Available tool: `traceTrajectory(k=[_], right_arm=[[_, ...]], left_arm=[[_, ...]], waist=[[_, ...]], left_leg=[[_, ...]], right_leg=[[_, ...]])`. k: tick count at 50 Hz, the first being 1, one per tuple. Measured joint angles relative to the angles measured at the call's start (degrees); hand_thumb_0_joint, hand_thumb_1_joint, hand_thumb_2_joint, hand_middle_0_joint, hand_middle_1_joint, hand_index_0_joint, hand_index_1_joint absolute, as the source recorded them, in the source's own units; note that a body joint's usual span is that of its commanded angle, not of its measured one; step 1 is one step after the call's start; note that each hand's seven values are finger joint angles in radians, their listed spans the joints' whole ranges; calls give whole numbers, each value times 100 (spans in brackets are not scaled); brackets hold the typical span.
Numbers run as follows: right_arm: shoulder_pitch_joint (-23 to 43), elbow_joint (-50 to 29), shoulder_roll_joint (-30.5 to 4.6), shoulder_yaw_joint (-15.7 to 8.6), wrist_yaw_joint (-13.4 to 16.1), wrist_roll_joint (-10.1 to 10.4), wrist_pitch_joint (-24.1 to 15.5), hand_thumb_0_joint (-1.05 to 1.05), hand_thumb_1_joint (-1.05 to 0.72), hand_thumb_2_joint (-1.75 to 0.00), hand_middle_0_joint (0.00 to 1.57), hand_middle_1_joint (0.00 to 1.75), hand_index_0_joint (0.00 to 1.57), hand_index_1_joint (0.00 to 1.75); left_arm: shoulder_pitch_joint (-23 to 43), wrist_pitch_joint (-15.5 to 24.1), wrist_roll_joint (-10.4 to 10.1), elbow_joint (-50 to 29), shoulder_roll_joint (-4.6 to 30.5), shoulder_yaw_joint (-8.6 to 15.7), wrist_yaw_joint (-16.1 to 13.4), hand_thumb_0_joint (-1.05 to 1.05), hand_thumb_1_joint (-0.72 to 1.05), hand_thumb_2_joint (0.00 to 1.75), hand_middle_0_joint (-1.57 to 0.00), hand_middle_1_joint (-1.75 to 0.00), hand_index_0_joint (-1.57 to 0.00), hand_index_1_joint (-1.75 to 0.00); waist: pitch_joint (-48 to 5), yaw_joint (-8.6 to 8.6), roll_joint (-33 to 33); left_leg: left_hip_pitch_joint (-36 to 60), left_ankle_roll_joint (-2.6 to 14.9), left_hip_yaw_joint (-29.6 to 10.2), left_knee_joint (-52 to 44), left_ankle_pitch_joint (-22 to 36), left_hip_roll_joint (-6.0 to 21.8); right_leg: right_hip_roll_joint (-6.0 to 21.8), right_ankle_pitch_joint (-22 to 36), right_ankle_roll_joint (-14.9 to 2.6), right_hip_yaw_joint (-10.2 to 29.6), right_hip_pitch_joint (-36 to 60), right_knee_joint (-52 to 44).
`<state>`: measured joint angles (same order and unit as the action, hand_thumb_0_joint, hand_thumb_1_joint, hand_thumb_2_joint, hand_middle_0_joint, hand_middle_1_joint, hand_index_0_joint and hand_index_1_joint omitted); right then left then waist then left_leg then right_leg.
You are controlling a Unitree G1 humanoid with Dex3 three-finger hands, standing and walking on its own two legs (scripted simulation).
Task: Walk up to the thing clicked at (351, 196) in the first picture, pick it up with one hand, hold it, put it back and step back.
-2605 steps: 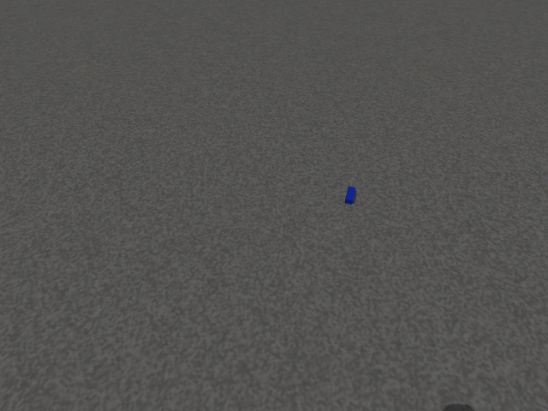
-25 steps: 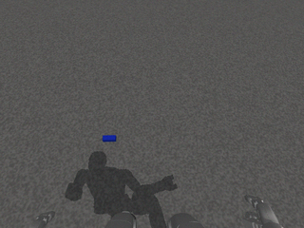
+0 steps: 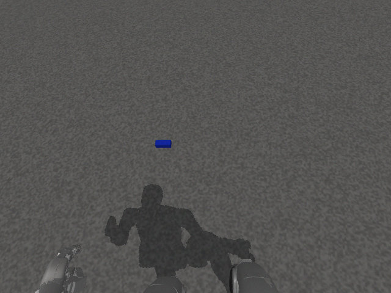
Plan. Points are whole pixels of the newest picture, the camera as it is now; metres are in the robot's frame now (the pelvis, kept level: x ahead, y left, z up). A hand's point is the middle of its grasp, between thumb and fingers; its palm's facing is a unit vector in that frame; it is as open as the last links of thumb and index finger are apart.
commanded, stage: step back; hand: left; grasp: from above
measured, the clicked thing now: (163, 143) +0.91 +0.25 -0.74
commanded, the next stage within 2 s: stand in 1.52 s
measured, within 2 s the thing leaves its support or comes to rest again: neither
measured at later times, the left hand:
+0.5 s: hand out of the picture -0.12 +0.29 -0.13, palm faces -0.09 -0.90 -0.43, open 7.4 cm
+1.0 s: hand out of the picture -0.03 +0.28 -0.13, palm faces -0.06 -0.92 -0.38, open 7.4 cm
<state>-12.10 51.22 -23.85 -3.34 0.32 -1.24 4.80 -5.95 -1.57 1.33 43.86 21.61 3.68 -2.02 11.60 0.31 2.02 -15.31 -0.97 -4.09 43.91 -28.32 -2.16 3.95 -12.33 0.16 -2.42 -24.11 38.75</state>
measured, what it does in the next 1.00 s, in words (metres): walks backwards: left foot, then right foot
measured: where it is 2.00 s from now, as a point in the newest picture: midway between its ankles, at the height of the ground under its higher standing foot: outside the picture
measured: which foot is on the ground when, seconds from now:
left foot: up 0.00-0.00, down 0.02-0.42, up 0.44-0.64, down 0.66-1.00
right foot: down 0.00-0.06, up 0.08-0.36, down 0.38-0.70, up 0.72-0.92, down 0.94-1.00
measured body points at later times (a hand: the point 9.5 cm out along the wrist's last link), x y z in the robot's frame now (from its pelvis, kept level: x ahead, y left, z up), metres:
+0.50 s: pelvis -0.15 +0.02 +0.01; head -0.12 +0.00 +0.46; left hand -0.11 +0.34 -0.10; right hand -0.05 -0.29 -0.12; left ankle -0.08 +0.15 -0.68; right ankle -0.18 -0.09 -0.72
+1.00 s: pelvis -0.15 +0.02 +0.01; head -0.13 +0.02 +0.46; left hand -0.03 +0.33 -0.10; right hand -0.12 -0.30 -0.12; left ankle -0.15 +0.17 -0.71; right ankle -0.12 -0.10 -0.72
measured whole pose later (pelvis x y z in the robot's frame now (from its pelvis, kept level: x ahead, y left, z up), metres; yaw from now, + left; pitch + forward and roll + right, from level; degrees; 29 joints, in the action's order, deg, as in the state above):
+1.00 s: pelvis -0.15 +0.02 +0.01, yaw -4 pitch -3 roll -1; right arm -13.7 55.5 -22.3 -3.2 0.2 -1.1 0.7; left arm -9.0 1.8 1.5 55.1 21.5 3.6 0.8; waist 4.7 0.6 1.8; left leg -14.1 -0.7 -5.6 42.0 -25.4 1.9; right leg -0.4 -15.3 -0.5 -2.3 -15.9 34.9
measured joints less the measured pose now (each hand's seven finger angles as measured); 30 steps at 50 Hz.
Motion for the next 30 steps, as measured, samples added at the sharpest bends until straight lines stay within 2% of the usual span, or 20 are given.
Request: traceTrajectory(k=[1, 2, 3, 5, 6, 9, 11, 14, 17, 19, 20, 21, 23, 25, 27, 30], right_arm=[[26, -9, 28, -8, -29, -8, -20, 1, -91, -90, 20, 30, 20, 30], [93, -1, 108, -15, -53, -26, -32, 1, -91, -90, 20, 30, 20, 30], [128, -24, 177, -5, -89, -62, -34, 1, -91, -90, 20, 30, 20, 30], [128, -94, 208, 40, -176, -106, -25, 0, -91, -90, 20, 30, 20, 30], [128, -104, 216, 54, -191, -125, -26, 0, -91, -90, 20, 30, 20, 30], [147, -137, 302, 103, -158, -189, -4, 0, -91, -90, 20, 30, 20, 30], [226, -192, 325, 119, -148, -176, 0, 0, -91, -90, 21, 30, 20, 30], [463, -336, 286, 83, -146, -138, -24, 0, -90, -90, 21, 30, 20, 30], [724, -467, 234, 53, -153, -117, -100, 0, -90, -90, 21, 30, 20, 30], [854, -509, 180, 41, -165, -103, -100, 0, -90, -90, 20, 30, 20, 30], [897, -474, 108, 11, -154, -92, -88, 0, -90, -90, 20, 30, 20, 30], [865, -417, 76, -15, -137, -78, -69, 0, -91, -90, 20, 30, 20, 30], [673, -253, 143, -20, -116, -64, -15, 0, -91, -90, 20, 30, 20, 30], [529, -88, 188, -3, -160, -21, 9, 0, -91, -90, 20, 30, 20, 30], [371, 26, 157, -12, -165, 29, -47, 0, -91, -90, 20, 30, 20, 30], [114, 192, 98, -11, -156, 28, -134, 0, -91, -90, 20, 30, 20, 30]], left_arm=[[56, -27, -20, 7, 37, -17, 6, 1, 90, 90, -21, -30, -20, -31], [111, -60, -38, 42, 100, -17, 5, 1, 90, 90, -21, -30, -20, -31], [113, -96, -59, 96, 140, -15, 0, 1, 90, 90, -21, -30, -20, -31], [29, -166, -89, 277, 103, -14, -30, 1, 90, 90, -20, -30, -20, -30], [-17, -198, -89, 377, 74, -15, -33, 1, 90, 90, -20, -30, -20, -30], [-205, -222, -148, 528, 83, 9, 4, 1, 90, 90, -20, -30, -20, -30], [-336, -178, -162, 559, 111, 32, 27, 1, 90, 90, -20, -30, -20, -30], [-515, -81, -133, 630, 117, 23, 35, 1, 90, 90, -20, -30, -20, -30], [-732, 31, -98, 780, 108, -29, 68, 1, 90, 90, -20, -30, -20, -30], [-860, 131, -56, 946, 70, -50, 82, 1, 90, 90, -20, -30, -20, -30], [-849, 162, -14, 1074, -42, -56, 80, 1, 90, 90, -20, -30, -20, -30], [-888, 183, 33, 1145, -126, -73, 94, 1, 90, 90, -20, -30, -20, -30], [-1065, 190, 101, 1176, -147, -91, 129, 1, 90, 90, -20, -30, -20, -30], [-1185, 193, 117, 1222, -135, -74, 120, 1, 90, 90, -21, -30, -20, -31], [-1178, 198, 109, 1260, -151, -58, 111, 1, 90, 90, -21, -30, -20, -31], [-1055, 241, 124, 1167, -134, -37, 154, 1, 90, 90, -21, -30, -20, -31]], waist=[[16, 17, -74], [94, -12, -280], [119, -53, -447], [2, -12, -408], [-66, 53, -319], [-316, 67, -288], [-419, -12, -319], [-380, -131, -284], [-322, -243, -229], [-312, -280, -113], [-231, -230, 158], [-230, -187, 344], [-463, -337, 275], [-598, -460, 112], [-670, -378, 92], [-738, -272, 103]], left_leg=[[126, 68, 80, -341, 320, 9], [164, 120, 187, -430, 560, -105], [165, 161, 293, -434, 640, -184], [56, 231, 300, -337, 678, -72], [20, 257, 228, -348, 730, 23], [-45, 253, 188, -700, 1071, 162], [-146, 252, 247, -915, 1298, 199], [-337, 283, 372, -1050, 1547, 249], [-567, 278, 601, -961, 1651, 315], [-769, 225, 699, -690, 1610, 413], [-815, 245, 567, -522, 1560, 553], [-860, 262, 383, -367, 1297, 571], [-976, 165, 113, 70, 538, 275], [-971, 107, -99, 661, 387, 35], [-889, 64, -326, 951, 435, -73], [-519, -5, -280, 493, 295, 51]], right_leg=[[57, 29, 40, -6, -92, 90], [164, 67, 77, 108, -148, 177], [189, -40, 35, 263, -207, 263], [-157, -1201, -19, 486, -405, 986], [-393, -1554, -38, 560, -471, 1524], [-895, -1631, -103, 844, -542, 2858], [-1008, -1489, -75, 905, -411, 3212], [-866, -1472, 50, 754, 137, 2560], [-577, -1599, 67, 551, 869, 951], [-513, -1228, -6, 468, 1371, -280], [-672, -1048, -54, 361, 1489, -444], [-771, -968, -85, 271, 1540, -491], [-688, -966, -159, 383, 1390, -368], [-545, -921, -175, 571, 1312, -357], [-433, -831, -113, 540, 1286, -449], [-316, -801, -42, 406, 1186, -459]])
